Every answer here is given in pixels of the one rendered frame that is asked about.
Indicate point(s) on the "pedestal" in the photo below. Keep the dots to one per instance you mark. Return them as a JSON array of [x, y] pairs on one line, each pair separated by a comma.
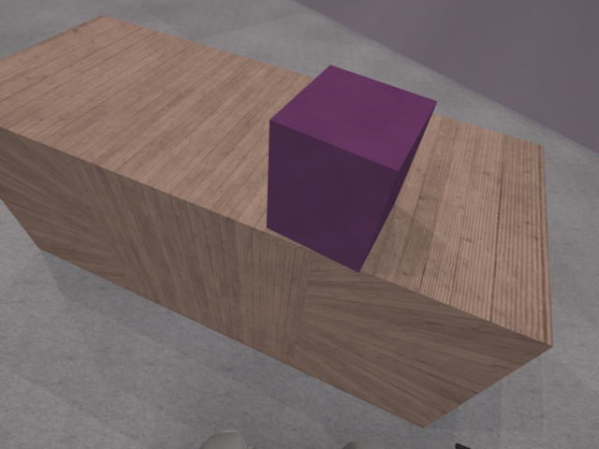
[[143, 158]]

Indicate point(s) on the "carton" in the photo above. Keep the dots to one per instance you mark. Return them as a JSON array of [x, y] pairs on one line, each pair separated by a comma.
[[339, 153]]

